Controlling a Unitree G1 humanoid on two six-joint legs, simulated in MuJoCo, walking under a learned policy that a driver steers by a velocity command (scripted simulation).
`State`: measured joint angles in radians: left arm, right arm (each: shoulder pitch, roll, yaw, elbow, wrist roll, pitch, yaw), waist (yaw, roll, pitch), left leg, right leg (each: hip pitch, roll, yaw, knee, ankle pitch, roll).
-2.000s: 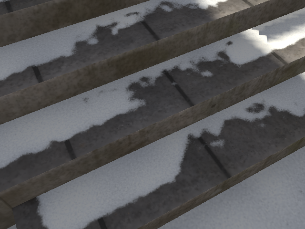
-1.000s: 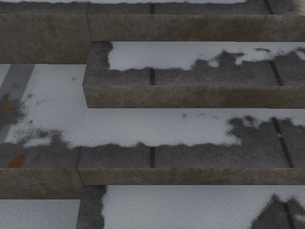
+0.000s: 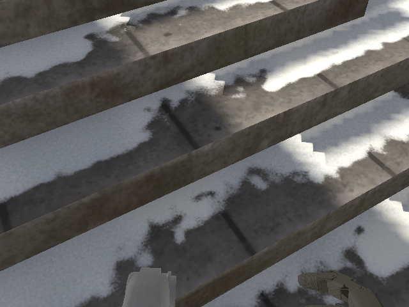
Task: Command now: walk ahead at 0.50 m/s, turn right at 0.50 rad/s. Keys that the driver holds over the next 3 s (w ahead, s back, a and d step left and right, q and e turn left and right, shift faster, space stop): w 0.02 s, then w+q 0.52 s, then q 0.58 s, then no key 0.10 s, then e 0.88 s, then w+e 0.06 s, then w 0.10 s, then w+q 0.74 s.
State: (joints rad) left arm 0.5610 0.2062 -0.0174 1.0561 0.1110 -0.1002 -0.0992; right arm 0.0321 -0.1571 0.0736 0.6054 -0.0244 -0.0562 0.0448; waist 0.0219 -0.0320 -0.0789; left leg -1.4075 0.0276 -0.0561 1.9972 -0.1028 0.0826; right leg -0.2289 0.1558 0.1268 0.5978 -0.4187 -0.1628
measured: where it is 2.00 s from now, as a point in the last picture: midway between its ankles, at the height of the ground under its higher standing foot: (216, 262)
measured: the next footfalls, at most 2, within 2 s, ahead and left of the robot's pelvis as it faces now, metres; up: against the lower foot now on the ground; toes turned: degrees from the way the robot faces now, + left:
left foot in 0.12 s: +0.24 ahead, +0.10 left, +0.14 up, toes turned -2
right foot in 0.56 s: +0.46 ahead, -0.13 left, +0.14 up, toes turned +5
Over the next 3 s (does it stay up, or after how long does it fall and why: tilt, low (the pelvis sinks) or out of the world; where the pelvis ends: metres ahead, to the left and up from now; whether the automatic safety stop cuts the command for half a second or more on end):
stays up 0.88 -0.01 0.33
